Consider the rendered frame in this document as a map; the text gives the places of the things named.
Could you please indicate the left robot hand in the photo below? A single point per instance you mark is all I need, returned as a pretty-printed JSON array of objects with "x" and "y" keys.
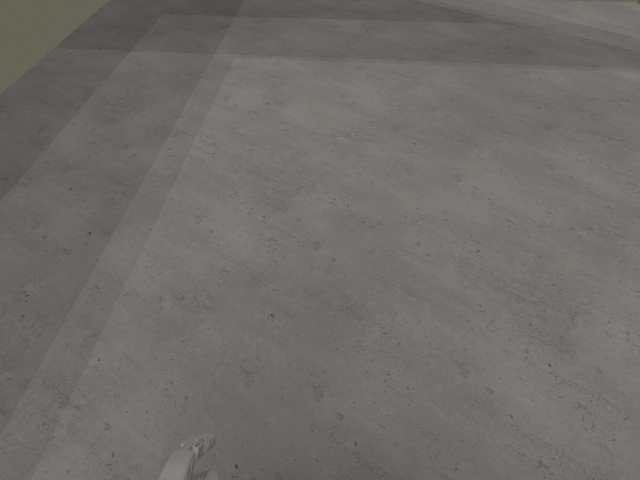
[{"x": 180, "y": 463}]

